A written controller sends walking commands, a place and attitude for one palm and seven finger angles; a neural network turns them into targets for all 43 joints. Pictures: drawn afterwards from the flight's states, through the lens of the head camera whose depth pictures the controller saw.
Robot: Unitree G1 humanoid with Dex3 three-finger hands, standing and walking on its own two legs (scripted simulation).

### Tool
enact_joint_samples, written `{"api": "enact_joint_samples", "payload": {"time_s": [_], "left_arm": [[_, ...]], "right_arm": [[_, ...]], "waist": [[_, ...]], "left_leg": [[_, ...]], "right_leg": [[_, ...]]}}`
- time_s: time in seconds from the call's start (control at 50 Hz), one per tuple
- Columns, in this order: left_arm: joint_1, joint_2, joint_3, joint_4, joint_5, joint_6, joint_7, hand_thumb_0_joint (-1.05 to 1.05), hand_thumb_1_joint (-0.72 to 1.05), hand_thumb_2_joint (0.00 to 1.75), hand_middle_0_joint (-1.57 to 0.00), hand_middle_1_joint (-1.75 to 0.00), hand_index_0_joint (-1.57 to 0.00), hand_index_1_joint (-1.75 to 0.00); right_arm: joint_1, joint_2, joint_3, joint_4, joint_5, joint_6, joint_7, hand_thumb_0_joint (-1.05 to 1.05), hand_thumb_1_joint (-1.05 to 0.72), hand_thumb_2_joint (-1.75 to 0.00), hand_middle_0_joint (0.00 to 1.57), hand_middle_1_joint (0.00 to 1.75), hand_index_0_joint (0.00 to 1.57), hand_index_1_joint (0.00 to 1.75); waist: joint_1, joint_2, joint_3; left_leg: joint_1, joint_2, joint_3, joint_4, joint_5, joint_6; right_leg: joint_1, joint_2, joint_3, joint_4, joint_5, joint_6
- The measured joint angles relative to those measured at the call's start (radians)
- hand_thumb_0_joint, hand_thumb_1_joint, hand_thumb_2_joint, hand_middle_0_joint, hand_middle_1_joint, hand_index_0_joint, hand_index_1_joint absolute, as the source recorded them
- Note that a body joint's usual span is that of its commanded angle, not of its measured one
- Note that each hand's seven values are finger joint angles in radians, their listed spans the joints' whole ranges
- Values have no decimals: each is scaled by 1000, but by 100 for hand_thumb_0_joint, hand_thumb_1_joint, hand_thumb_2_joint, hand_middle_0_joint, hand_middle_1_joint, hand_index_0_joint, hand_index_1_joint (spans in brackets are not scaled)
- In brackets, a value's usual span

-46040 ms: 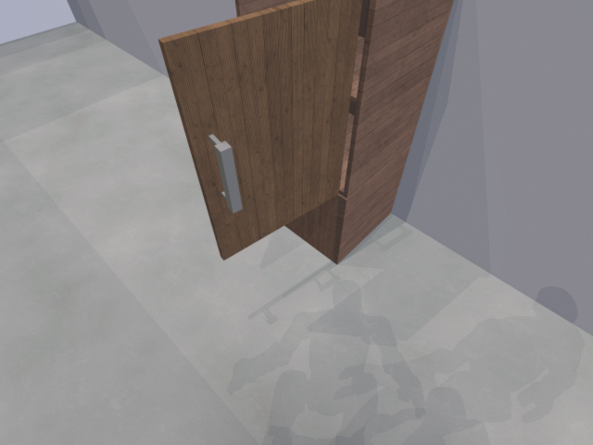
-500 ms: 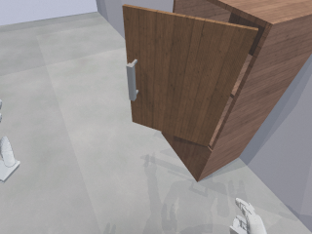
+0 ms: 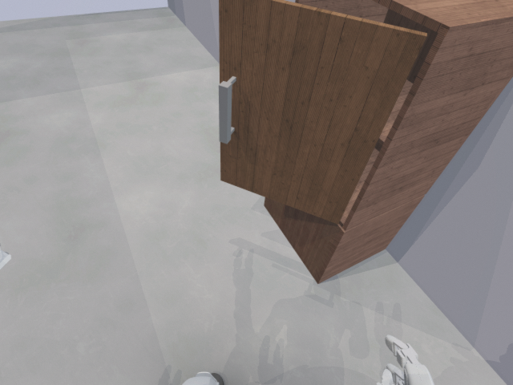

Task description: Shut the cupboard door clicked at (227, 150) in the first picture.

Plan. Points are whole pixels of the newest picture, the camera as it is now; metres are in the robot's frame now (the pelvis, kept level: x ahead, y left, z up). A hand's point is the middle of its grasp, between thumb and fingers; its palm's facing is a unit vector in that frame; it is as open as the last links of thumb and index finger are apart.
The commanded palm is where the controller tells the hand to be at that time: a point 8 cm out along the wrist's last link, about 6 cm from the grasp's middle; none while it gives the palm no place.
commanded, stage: step back with the hand held close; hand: left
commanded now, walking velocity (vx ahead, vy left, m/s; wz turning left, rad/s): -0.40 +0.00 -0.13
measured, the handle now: (228, 110) +0.78 +0.10 -0.01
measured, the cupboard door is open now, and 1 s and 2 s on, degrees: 39 39 39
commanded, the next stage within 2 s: stop stepping back and stand still in 0.14 s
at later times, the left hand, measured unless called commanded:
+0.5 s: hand out of the picture +0.07 +0.32 +0.20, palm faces +0.39 -0.82 -0.42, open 7.4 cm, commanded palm +0.04 +0.36 +0.20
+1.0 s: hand out of the picture +0.02 +0.41 +0.20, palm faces +0.42 -0.84 -0.34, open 7.4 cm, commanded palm -0.04 +0.44 +0.20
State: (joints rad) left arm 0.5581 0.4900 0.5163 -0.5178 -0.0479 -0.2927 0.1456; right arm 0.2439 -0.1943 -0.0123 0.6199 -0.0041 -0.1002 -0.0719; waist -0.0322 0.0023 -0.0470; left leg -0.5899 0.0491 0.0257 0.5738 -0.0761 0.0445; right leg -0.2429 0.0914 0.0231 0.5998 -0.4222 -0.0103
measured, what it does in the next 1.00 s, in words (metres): walks backwards: left foot, then right foot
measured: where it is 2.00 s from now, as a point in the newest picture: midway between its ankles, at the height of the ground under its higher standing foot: outside the picture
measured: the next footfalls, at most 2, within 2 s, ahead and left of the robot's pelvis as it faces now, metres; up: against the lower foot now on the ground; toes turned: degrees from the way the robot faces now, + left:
left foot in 0.56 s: +0.01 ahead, +0.16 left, +0.00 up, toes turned -2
right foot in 0.86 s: -0.21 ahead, +0.06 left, +0.00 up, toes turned -13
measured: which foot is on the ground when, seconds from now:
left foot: down 0.00-0.42, up 0.44-0.54, down 0.56-0.80, up 0.82-1.00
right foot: down 0.00-0.58, up 0.60-0.84, down 0.86-1.00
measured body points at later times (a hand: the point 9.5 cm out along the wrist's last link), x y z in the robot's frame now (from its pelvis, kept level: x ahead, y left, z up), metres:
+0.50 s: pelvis -0.11 +0.07 +0.00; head -0.12 +0.12 +0.45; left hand +0.05 +0.37 +0.22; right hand +0.06 -0.17 -0.05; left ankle +0.04 +0.12 -0.69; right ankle -0.10 -0.06 -0.72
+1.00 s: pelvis -0.21 +0.16 +0.01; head -0.24 +0.20 +0.46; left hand -0.01 +0.46 +0.22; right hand -0.12 -0.10 -0.07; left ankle -0.15 +0.29 -0.69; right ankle -0.25 +0.07 -0.72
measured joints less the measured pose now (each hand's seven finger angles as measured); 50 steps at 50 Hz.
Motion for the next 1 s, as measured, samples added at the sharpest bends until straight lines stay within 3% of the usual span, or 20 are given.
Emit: {"api": "enact_joint_samples", "payload": {"time_s": [0.06, 0.12, 0.2, 0.26, 0.32, 0.38, 0.42, 0.46, 0.5, 0.52, 0.56, 0.62, 0.66, 0.7, 0.78, 0.82, 0.86, 0.88, 0.92, 1.0], "left_arm": [[-11, -51, -32, 1, -14, -9, 4, 2, 89, 90, -21, -30, -21, -30], [-19, -66, -94, -5, -10, 6, 5, 2, 89, 90, -21, -30, -21, -30], [-45, -63, -133, 7, 2, 20, 2, 2, 89, 90, -21, -30, -21, -30], [-85, -48, -124, 30, -1, 12, -4, 2, 89, 90, -22, -30, -21, -30], [-108, -38, -91, 54, -10, 9, -13, 1, 89, 90, -21, -30, -21, -30], [-102, -15, -59, 35, -30, 40, -29, 2, 89, 90, -21, -30, -21, -30], [-62, 10, -45, -17, -41, 59, -32, 2, 89, 90, -21, -30, -21, -30], [-9, 17, -41, -92, -39, 72, -30, 2, 89, 90, -21, -30, -21, -30], [33, 8, -53, -144, -29, 81, -25, 2, 89, 90, -21, -30, -21, -30], [38, -6, -62, -149, -22, 82, -17, 2, 89, 90, -21, -30, -21, -30], [-5, -44, -81, -112, -10, 87, 4, 1, 89, 90, -22, -30, -21, -30], [-199, -95, -93, 26, 6, 115, 32, 1, 89, 90, -21, -30, -21, -30], [-253, -107, -81, 89, 5, 156, 33, 1, 89, 90, -21, -30, -21, -30], [-221, -107, -83, 77, -3, 197, 24, 2, 89, 90, -21, -30, -20, -30], [-22, -79, -135, -50, -17, 202, 0, 2, 90, 90, -20, -30, -20, -30], [65, -11, -126, -115, -22, 192, -11, 2, 89, 90, -21, -30, -20, -30], [97, 65, -67, -167, -20, 166, -10, 2, 89, 90, -21, -30, -21, -30], [67, 63, -59, -153, -19, 146, -10, 2, 89, 90, -21, -30, -21, -30], [-10, 56, -59, -85, -12, 123, 4, 2, 89, 90, -22, -31, -21, -30], [-101, -37, -71, 23, -7, 144, 40, 1, 89, 90, -22, -30, -21, -30]], "right_arm": [[-60, -8, -2, 32, 3, -7, 2, 1, -90, -90, 21, 30, 20, 30], [-71, 0, -1, 52, 12, 3, -1, 1, -90, -90, 21, 30, 20, 30], [-64, 1, 4, 42, 8, 19, -12, 1, -90, -90, 21, 30, 20, 30], [-64, -3, 3, 26, 10, 21, -17, 1, -90, -90, 21, 30, 20, 30], [-72, 2, 0, 4, 6, 14, -14, 1, -90, -90, 21, 30, 20, 30], [-73, 19, -6, -25, -1, 4, 4, 1, -90, -90, 21, 30, 20, 30], [-59, 29, -4, -45, 2, -4, 20, 1, -90, -90, 21, 30, 20, 30], [-51, 23, -1, -44, 2, -2, 32, 1, -90, -90, 21, 30, 20, 30], [-29, 18, 2, -3, -2, 17, 32, 1, -90, -90, 21, 30, 20, 30], [-11, 17, 9, 16, -4, 30, 26, 1, -90, -90, 21, 30, 20, 30], [25, 2, 22, 35, -4, 41, 10, 1, -90, -90, 21, 30, 20, 30], [13, 2, 22, 61, 10, 22, -11, 1, -90, -90, 21, 30, 20, 30], [-4, 27, 29, 70, 11, 16, 2, 1, -90, -90, 21, 30, 20, 30], [-2, 55, 36, 57, 7, 14, 26, 1, -90, -90, 21, 30, 20, 30], [35, 78, 40, -2, -5, 33, 46, 1, -90, -90, 21, 30, 20, 30], [48, 78, 38, -30, -1, 42, 43, 1, -90, -90, 21, 30, 20, 30], [32, 64, 38, -41, 8, 45, 40, 1, -90, -90, 21, 30, 20, 30], [4, 42, 35, -14, 1, 53, 37, 1, -90, -90, 21, 30, 20, 30], [-12, 24, 23, 36, 3, 71, 30, 1, -90, -90, 21, 30, 20, 30], [33, -4, 13, 59, 8, 83, 2, 1, -90, -90, 21, 30, 20, 30]], "waist": [[40, 28, 46], [59, 11, 48], [47, 5, 20], [28, 11, 12], [9, 22, 18], [7, 24, 44], [12, 1, 50], [25, -15, 59], [63, -44, 37], [83, -57, 17], [101, -46, -29], [76, -38, 19], [52, -43, 48], [24, -44, 58], [-13, -12, 34], [-8, -31, 14], [44, -98, 0], [63, -70, 20], [58, -47, 28], [35, -56, -17]], "left_leg": [[14, 27, 6, -47, 59, -18], [47, 13, 13, -57, -11, -38], [68, -1, 8, -45, -49, -52], [66, -7, 1, -40, -29, -32], [60, -8, 0, -93, 6, -8], [72, 1, 17, -198, 23, -38], [62, -6, 59, -217, -43, -72], [1, -15, 76, -42, -185, -105], [-19, -39, 33, 258, -265, -103], [18, -39, 21, 311, -292, -93], [142, -18, -12, 207, -329, -73], [154, -37, -4, 142, -168, 4], [178, -36, 14, 82, -130, -13], [217, -26, 36, -22, -94, -49], [254, 0, 70, -188, -118, -89], [196, -16, 98, -129, -216, -123], [50, -46, 107, 179, -296, -109], [17, -19, 66, 303, -298, -102], [21, 12, 17, 389, -300, -84], [147, 52, 20, 255, -322, -59]], "right_leg": [[-4, 21, 10, -33, 51, -2], [17, 7, 21, -38, 79, 7], [47, -4, 22, -47, 83, 19], [50, -7, 14, -45, 86, 31], [12, -1, 7, -8, -12, 12], [-19, 26, -36, 57, -103, -10], [9, 25, -75, -7, -125, -29], [-1, 3, -80, -38, -6, -47], [-25, -33, -64, 1, 85, -51], [-32, -51, -59, 12, 95, -42], [-57, -69, -69, 38, 57, -4], [-116, -67, -36, 185, -15, 17], [-165, -35, -10, 339, -23, 11], [-178, -9, -33, 407, -16, 4], [-44, 35, -163, 180, -72, -25], [68, 28, -199, -21, -74, -71], [94, -34, -119, -153, -1, -154], [65, -23, -118, -114, 70, -136], [51, -23, -132, -60, 95, -88], [43, -73, -141, -19, 53, -65]]}}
